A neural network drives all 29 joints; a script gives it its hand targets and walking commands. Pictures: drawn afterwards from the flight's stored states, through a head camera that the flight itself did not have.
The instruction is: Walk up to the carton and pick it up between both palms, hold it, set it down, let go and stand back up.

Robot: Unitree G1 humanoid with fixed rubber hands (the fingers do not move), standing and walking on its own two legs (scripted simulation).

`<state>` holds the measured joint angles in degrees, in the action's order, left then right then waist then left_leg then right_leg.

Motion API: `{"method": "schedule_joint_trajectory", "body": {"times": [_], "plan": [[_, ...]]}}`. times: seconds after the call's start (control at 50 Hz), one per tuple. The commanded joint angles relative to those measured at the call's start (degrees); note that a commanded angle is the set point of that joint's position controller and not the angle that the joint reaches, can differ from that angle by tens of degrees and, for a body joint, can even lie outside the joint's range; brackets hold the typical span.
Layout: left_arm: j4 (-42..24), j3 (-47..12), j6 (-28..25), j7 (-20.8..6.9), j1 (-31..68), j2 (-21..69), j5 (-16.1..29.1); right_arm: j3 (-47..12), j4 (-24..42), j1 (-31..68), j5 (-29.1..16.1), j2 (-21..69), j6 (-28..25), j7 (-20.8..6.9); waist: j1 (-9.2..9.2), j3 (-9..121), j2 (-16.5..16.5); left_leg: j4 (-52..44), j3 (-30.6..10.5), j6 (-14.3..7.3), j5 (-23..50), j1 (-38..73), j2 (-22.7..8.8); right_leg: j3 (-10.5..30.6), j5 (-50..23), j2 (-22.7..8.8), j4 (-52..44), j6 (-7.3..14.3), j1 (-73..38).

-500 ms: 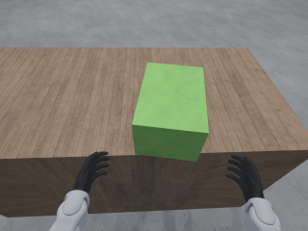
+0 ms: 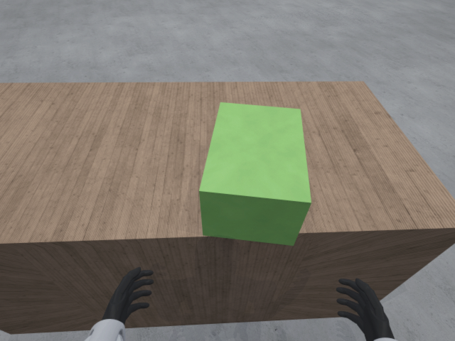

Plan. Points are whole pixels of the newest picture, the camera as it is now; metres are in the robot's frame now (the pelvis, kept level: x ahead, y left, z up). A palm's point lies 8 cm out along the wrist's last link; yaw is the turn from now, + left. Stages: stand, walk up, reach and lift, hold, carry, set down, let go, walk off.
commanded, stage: set down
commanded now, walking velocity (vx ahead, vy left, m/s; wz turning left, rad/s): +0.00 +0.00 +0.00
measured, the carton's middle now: (254, 168) +0.49 -0.02 +0.01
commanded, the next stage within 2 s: let go in 0.42 s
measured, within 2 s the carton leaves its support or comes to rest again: neither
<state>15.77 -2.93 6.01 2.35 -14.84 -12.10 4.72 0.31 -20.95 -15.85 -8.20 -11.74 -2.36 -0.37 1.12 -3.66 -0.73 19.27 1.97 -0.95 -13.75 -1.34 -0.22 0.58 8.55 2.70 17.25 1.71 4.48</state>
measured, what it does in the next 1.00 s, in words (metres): stands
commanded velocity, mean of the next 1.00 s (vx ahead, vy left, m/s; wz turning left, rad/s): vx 0.00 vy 0.00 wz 0.00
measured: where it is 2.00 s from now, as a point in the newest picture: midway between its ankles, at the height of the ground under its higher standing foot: outside the picture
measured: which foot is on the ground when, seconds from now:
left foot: down 0.00-1.00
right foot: down 0.00-1.00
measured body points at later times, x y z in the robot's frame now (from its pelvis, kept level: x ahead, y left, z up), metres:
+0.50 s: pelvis -0.01 -0.01 +0.00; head +0.00 -0.01 +0.45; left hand +0.15 +0.22 -0.10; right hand +0.15 -0.24 -0.09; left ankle -0.03 +0.10 -0.75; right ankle +0.01 -0.10 -0.75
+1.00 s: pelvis -0.01 -0.01 -0.01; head +0.00 -0.01 +0.44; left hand +0.16 +0.22 -0.09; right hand +0.15 -0.24 -0.10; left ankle -0.03 +0.10 -0.75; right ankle +0.01 -0.10 -0.75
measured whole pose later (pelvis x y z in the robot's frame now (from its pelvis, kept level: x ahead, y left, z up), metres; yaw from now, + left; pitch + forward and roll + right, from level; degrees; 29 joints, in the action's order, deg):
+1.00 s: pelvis -0.01 -0.01 -0.01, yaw +0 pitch -4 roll +0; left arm 31.5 -1.3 6.4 1.6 -9.3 -12.1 0.8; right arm 2.6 -42.4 -10.0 1.8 -10.9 -10.8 -2.3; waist 0.7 -5.3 0.0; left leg 23.4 2.4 -0.4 -14.8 -4.7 -0.3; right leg 0.1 10.8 2.4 23.5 2.2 8.9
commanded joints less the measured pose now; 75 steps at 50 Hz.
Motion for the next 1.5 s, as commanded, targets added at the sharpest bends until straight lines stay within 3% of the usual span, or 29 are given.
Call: {"method": "schedule_joint_trajectory", "body": {"times": [0.0, 0.04, 0.06, 0.1, 0.12, 0.14, 0.2, 0.22, 0.28, 0.3, 0.32, 0.34, 0.36, 0.38, 0.42, 0.54, 0.92, 0.94, 0.96, 1.02, 1.08, 1.1, 1.22, 1.26, 1.36, 1.4, 1.44, 1.46, 1.48], "plan": [[-7.66, 0.42, -2.30, 2.28, 10.34, -5.38, 0.94, 5.01, 8.17, 7.58, 1.86, -6.40, -2.10, -1.08, -0.62, 5.29, 4.85, -3.24, -1.56, 2.38, 9.07, -3.28, -2.11, 1.37, -2.47, -2.00, -0.86, 2.06, 0.65], [-0.70, 1.25, -0.57, 1.25, 9.67, -4.17, -0.45, 4.47, 2.33, 7.79, 3.36, -6.45, -1.20, -1.54, -0.61, 3.88, 3.65, -3.15, -1.04, 2.23, 8.20, -3.41, -2.04, 1.14, -0.53, -2.36, -1.44, 1.95, 1.73], [-4.65, 2.03, -0.94, 1.33, 11.32, -4.94, 0.08, 5.50, 5.76, 8.88, 2.76, -6.96, -1.63, -1.53, -0.70, 6.05, 3.27, -3.18, -0.90, 2.05, 8.39, -3.74, -2.37, 0.96, -1.38, -2.27, -0.97, 1.78, 0.71], [3.59, 1.03, 0.71, 0.48, 7.98, -2.15, -1.44, 4.84, -3.15, 7.02, 4.19, -7.31, -0.72, -1.95, -0.68, 2.62, 2.73, -3.25, -0.85, 2.49, 7.02, -4.00, -2.42, 0.89, 1.13, -1.82, -1.28, 2.10, 1.72], [-3.97, 2.81, -0.29, 0.56, 10.28, -5.15, 0.21, 5.68, 5.47, 8.65, 3.36, -7.36, -1.72, -1.58, 0.33, 7.04, 0.52, -3.09, -0.43, 2.01, 8.79, -3.73, -2.26, 0.93, -2.23, -2.15, -0.68, 1.21, -1.21], [1.59, 2.28, 0.34, 0.32, 8.82, -3.67, -0.83, 4.60, 0.56, 7.81, 3.88, -7.12, -1.26, -1.47, -0.88, 5.25, -0.44, -2.41, -0.39, 2.03, 10.06, -3.33, -1.89, 1.06, -2.97, -2.01, -0.70, 1.24, -0.58], [0.23, 3.10, -0.74, -0.01, 8.78, -5.09, -1.39, 3.52, 0.97, 7.76, 4.50, -7.04, -3.09, -1.32, 0.08, 7.11, -2.06, -1.29, -0.17, 1.70, 13.34, -2.28, -1.47, 1.10, -6.35, -2.21, -0.04, 0.73, -1.70], [5.52, 3.17, -0.24, -0.19, 6.15, -3.68, -2.78, 3.03, -4.23, 6.48, 5.29, -6.86, -3.30, -1.62, 0.04, 5.16, -1.57, -1.14, -0.03, 1.71, 12.54, -1.90, -1.19, 1.53, -5.04, -2.50, -0.40, 0.60, -0.32], [4.55, 4.25, -1.73, -0.44, 9.57, -5.63, -1.99, 2.92, -2.80, 7.87, 5.99, -6.42, -5.29, -1.31, 0.02, 5.81, -3.37, -0.90, 0.24, 1.20, 11.44, -4.56, -0.62, 2.06, -6.86, -3.38, -0.11, -0.23, -1.37], [7.57, 3.98, -1.53, -0.56, 9.22, -4.82, -3.04, 3.02, -7.95, 7.32, 6.55, -6.41, -5.40, -1.47, -0.32, 3.89, -1.74, -0.60, 0.71, 1.40, 10.04, -3.82, -0.34, 1.83, -5.94, -3.25, -0.07, -0.12, -0.23], [2.46, 5.11, -2.33, -0.33, 10.99, -7.20, -1.66, 3.33, -0.83, 9.81, 5.77, -6.27, -6.53, -1.15, 0.60, 6.44, -3.03, -0.69, 0.78, 0.95, 9.80, -4.55, -0.50, 2.00, -7.05, -3.81, 0.16, -0.61, -1.25], [9.06, 3.44, -1.53, -0.57, 8.05, -4.96, -3.10, 3.04, -8.24, 7.34, 7.54, -5.63, -6.34, -1.08, -0.69, 2.79, -2.06, -0.69, 0.80, 1.22, 8.51, -4.67, -0.59, 2.21, -5.05, -3.65, -0.10, -0.24, 0.24], [1.92, 4.85, -2.88, -0.09, 12.34, -6.84, -1.46, 3.86, -0.65, 10.49, 6.37, -6.04, -7.59, -0.95, 0.49, 6.14, -2.31, -0.73, 1.15, 1.08, 8.92, -5.74, -0.75, 2.02, -5.92, -3.66, 0.68, -0.69, -1.70], [11.52, 3.51, -1.66, -0.56, 9.37, -4.93, -3.70, 3.58, -12.25, 8.08, 8.64, -5.65, -7.00, -1.09, -1.07, 1.59, -1.26, -0.51, 1.16, 1.60, 6.54, -6.57, -0.59, 2.57, -3.59, -3.98, 0.11, -0.49, 0.33], [4.50, 4.76, -2.51, -0.03, 11.46, -7.22, -2.22, 3.86, -6.74, 8.45, 7.69, -4.87, -8.06, -1.12, -0.13, 4.61, 0.18, -1.17, 1.15, 1.46, 6.51, -5.81, -0.60, 2.58, -3.79, -4.55, 0.31, -0.67, -0.96], [5.81, 4.27, -1.69, 0.87, 9.56, -6.65, -3.28, 4.06, -11.96, 8.12, 8.55, -4.69, -9.48, -1.73, -0.84, 6.49, 2.39, 0.20, 1.12, 1.79, 8.61, -4.84, -1.07, 0.88, -4.53, -3.68, 1.66, 0.39, 0.43], [9.24, 3.77, -1.12, -0.47, 9.59, -5.84, -3.48, 4.61, -15.04, 9.13, 10.21, -5.71, -11.27, -1.75, 0.11, 5.91, -2.04, 0.64, 1.57, 1.62, 10.25, -7.08, -1.47, 0.35, -5.72, -2.62, 2.60, -0.51, -1.02], [15.15, 6.55, -5.27, -1.58, 0.92, -9.34, -9.32, 3.98, -17.94, 1.87, 10.04, -7.50, -3.94, -0.64, 0.21, 6.82, 2.10, 3.82, -5.10, -0.70, 13.43, -8.17, -5.53, 4.82, -10.16, -7.23, 5.40, -0.71, 3.75], [16.67, 6.67, -6.48, -2.23, -1.12, -8.46, -8.42, 4.08, -18.45, 0.75, 10.54, -8.33, -0.69, -0.03, -0.54, 5.61, 3.73, 3.83, -5.16, -1.36, 10.19, -8.11, -5.80, 5.66, -8.26, -7.07, 5.12, -0.63, 5.17], [16.30, 6.23, -8.31, -3.05, 2.76, -6.38, -7.60, 3.80, -16.77, 1.47, 9.89, -8.36, 1.29, 0.27, -1.14, 12.67, -1.31, 6.60, -5.68, -2.03, 13.00, -4.64, -5.90, 4.95, -16.42, -6.80, 6.98, 0.56, 3.91], [17.64, 6.00, -8.45, -3.47, 1.85, -5.38, -7.40, 3.98, -17.96, 1.64, 9.87, -8.45, 1.61, -0.12, -1.22, 11.89, -0.18, 6.81, -5.19, -1.49, 6.42, -6.83, -4.86, 5.91, -13.36, -7.00, 6.46, 1.02, 5.47], [17.77, 6.22, -8.69, -3.43, 2.09, -6.01, -6.91, 3.64, -18.12, 1.34, 9.83, -8.26, 1.55, -0.14, -1.51, 11.42, 3.16, 6.34, -4.99, -1.59, 7.11, -8.69, -4.60, 6.29, -13.38, -7.15, 6.62, 1.40, 4.54], [21.99, 6.37, -8.39, -2.59, -1.71, -6.56, -6.54, 2.89, -20.26, 0.40, 9.80, -7.44, 1.08, 0.03, -0.59, 5.65, -1.04, 4.21, -6.87, -2.25, 6.86, -11.21, -5.69, 5.78, -8.81, -7.02, 5.58, 1.06, 8.53], [23.53, 6.15, -8.19, -2.14, -3.84, -5.64, -6.74, 2.94, -21.49, -1.37, 9.92, -7.68, 0.88, 0.32, -0.54, 2.15, 2.46, 2.76, -7.33, -2.30, 5.18, -13.90, -5.70, 5.55, -5.99, -6.43, 5.67, 0.40, 8.71], [26.51, 6.02, -8.16, -2.15, -6.21, -5.79, -6.61, 2.63, -24.09, -4.52, 10.03, -7.58, 1.53, 0.94, -1.58, 1.11, 3.07, 0.56, -7.99, -3.08, -0.61, -13.13, -5.28, 6.34, 0.93, -6.24, 3.40, 0.61, 11.17], [28.17, 6.12, -7.96, -2.12, -6.82, -6.02, -6.65, 2.53, -25.17, -4.83, 9.74, -6.89, 1.43, 0.87, -0.82, 2.21, -0.74, -0.64, -8.15, -3.25, -4.28, -14.18, -5.18, 6.21, 2.19, -6.27, 2.99, 0.42, 10.79], [29.52, 5.72, -7.99, -1.93, -9.17, -3.03, -6.31, 2.80, -26.53, -5.26, 9.77, -8.92, 1.61, 1.30, 0.27, 1.59, 2.50, -1.67, -7.83, -2.78, -5.32, -14.79, -5.31, 6.31, 2.20, -6.23, 2.96, 0.14, 10.73], [30.02, 5.84, -8.05, -1.90, -6.93, -4.87, -6.66, 2.51, -26.22, -4.94, 9.64, -7.88, 1.41, 1.24, -1.15, -0.21, 0.02, -1.25, -8.26, -3.32, -4.41, -15.15, -5.19, 7.03, 2.01, -6.72, 2.20, 0.30, 11.41], [29.72, 6.10, -8.34, -1.72, -7.09, -5.00, -6.68, 2.29, -26.83, -6.09, 10.16, -7.46, 1.11, 1.54, -0.51, 1.44, 1.32, -1.61, -8.40, -3.41, -3.51, -15.31, -4.95, 6.99, 1.55, -7.01, 2.58, 0.63, 9.78]]}}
